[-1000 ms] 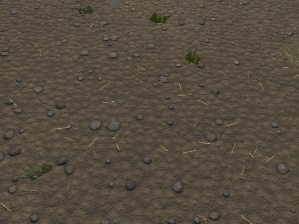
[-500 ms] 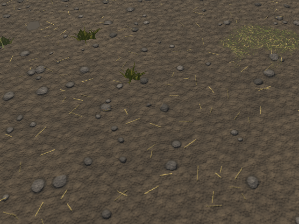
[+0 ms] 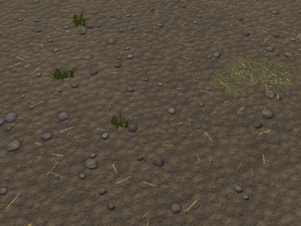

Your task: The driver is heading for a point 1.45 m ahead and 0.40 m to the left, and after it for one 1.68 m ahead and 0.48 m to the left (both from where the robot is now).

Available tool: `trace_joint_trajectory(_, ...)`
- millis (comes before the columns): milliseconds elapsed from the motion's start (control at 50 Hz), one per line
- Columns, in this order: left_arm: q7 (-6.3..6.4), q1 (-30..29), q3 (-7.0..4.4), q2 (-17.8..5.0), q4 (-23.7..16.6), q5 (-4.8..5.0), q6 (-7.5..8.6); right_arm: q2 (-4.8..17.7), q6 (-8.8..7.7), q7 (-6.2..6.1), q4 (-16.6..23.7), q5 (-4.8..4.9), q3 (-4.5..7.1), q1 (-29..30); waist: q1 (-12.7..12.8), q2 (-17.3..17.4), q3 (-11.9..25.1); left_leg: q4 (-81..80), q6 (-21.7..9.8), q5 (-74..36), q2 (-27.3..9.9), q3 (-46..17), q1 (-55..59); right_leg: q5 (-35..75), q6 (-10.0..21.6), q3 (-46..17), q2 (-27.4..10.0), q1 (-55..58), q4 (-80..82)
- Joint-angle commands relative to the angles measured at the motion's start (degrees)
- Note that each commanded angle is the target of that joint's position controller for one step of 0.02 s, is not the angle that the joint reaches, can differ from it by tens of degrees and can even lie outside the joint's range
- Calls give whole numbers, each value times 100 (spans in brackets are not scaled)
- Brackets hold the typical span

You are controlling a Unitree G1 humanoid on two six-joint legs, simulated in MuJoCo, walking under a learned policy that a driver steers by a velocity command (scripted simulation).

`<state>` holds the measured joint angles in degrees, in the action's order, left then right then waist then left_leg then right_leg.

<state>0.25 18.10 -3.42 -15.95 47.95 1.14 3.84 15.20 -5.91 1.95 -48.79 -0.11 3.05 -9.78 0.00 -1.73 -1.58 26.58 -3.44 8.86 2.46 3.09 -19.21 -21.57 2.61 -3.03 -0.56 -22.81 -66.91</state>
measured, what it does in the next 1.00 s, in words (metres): walks ahead, turning left: right foot, then left foot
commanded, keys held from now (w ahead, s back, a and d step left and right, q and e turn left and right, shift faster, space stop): w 0.38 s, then w+q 0.62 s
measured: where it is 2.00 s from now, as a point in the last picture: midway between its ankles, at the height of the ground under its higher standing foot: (111, 123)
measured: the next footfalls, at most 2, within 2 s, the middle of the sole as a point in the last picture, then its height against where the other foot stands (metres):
right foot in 0.38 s outside the picture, level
left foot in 0.94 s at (127, 186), level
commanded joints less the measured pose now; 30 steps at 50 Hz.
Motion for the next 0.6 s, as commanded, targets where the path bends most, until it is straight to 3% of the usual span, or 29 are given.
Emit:
trace_joint_trajectory(20, 23, -31, -156, -505, -450, -44, 59, 574, -54, -13, 197, -49, 91, -144, 3, 652, 247, -1676, -993, -45, -1547, -1955, 1053, 455, -51, -202, -662, -1215, 252)
trace_joint_trajectory(80, 51, -335, -113, -376, -573, -90, 2, 810, -79, -69, 85, 1, 146, -287, 14, 570, 109, -1926, -1097, -822, -1525, -1454, 907, 972, -247, -68, -770, -1471, 977)
trace_joint_trajectory(180, -24, -1276, -16, -177, -781, -81, 83, 940, 7, -163, -73, 84, 166, -673, -291, 486, -22, -1975, -803, -1199, -1180, -687, 1029, 2569, -320, 203, -573, -1245, 2839)
trace_joint_trajectory(280, -176, -2041, 10, -234, -1057, -9, 146, 1010, 148, -178, -321, 133, 184, -1195, -522, 522, -215, -1654, -758, -1220, -1543, -789, 1884, 2476, -192, 247, -378, -1372, 3634)
trace_joint_trajectory(340, -246, -1826, -54, -441, -1069, -16, 185, 1135, 246, -220, -357, 144, 233, -1127, -243, 662, -48, -1113, -606, -2186, -1736, -840, 2332, 1819, 44, 308, -224, -928, 3868)
trace_joint_trajectory(360, -237, -1346, -130, -580, -940, -36, 193, 1170, 275, -233, -332, 154, 239, -989, 69, 693, 242, -556, -506, -3085, -1617, -698, 2302, 1785, 170, 471, -54, -201, 4013)
trace_joint_trajectory(380, -194, -460, -273, -857, -662, -61, 189, 1045, 297, -243, -297, 129, 189, -959, 468, 582, 826, 475, -347, -3433, -1319, -471, 1945, 1932, 360, 511, -14, 1105, 4016)
trace_joint_trajectory(400, -125, 575, -392, -1284, -493, -145, 171, 733, 277, -241, -143, -7, 54, -1035, 801, -83, 1716, 2289, -139, -1821, -955, -275, 666, 2155, 752, -714, -1127, 2963, 3772)
trace_joint_trajectory(420, -152, 721, -439, -1568, -379, -122, 136, 52, 153, -184, -135, 39, -141, -1795, 397, -1583, 2377, 4118, 157, 2193, 64, -370, -1571, 955, 1584, -3299, -2322, 4680, 4390)
trace_joint_trajectory(440, -143, 723, -291, -971, -448, -91, 131, 734, 61, -157, -210, 183, 17, -1382, 692, -881, 2120, 4722, 85, 2469, -197, -1101, -2166, 212, 1364, -3467, -2213, 4429, 4758)
trace_joint_trajectory(460, -114, 324, -219, -796, -480, -100, 147, 983, 9, -141, -14, 307, 103, -838, 651, -633, 1285, 4762, 24, 1945, -444, -1030, -2461, 421, 1114, -2588, -2051, 3683, 4909)
trace_joint_trajectory(480, -106, -78, -180, -703, -513, -127, 161, 920, 8, -170, 30, 287, 101, -589, 463, -257, 853, 4526, 51, 1426, -715, -899, -2266, 914, 991, -1956, -1840, 2890, 5097)
trace_joint_trajectory(500, -118, -363, -143, -541, -514, -152, 186, 865, 48, -188, 24, 209, 133, -516, 301, -212, 520, 4234, 96, 1092, -869, -899, -2084, 1251, 935, -1486, -1657, 2291, 5318)
trace_joint_trajectory(540, -133, -613, -116, -377, -462, -195, 270, 651, 217, -197, -65, 216, 145, -805, 18, -383, 372, 3997, 160, 731, -1040, -942, -1545, 1568, 860, -838, -1445, 1654, 5697)
trace_joint_trajectory(600, -94, -616, -167, -503, -305, -210, 343, 462, 372, -215, 34, 193, 142, -659, -80, -228, 98, 3672, 280, 278, -1073, -992, -1800, 2126, 893, -158, -1439, 1384, 5981)
Over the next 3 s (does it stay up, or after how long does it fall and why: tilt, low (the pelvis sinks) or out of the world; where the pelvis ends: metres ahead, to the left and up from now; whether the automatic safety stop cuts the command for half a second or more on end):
stays up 1.41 0.47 0.00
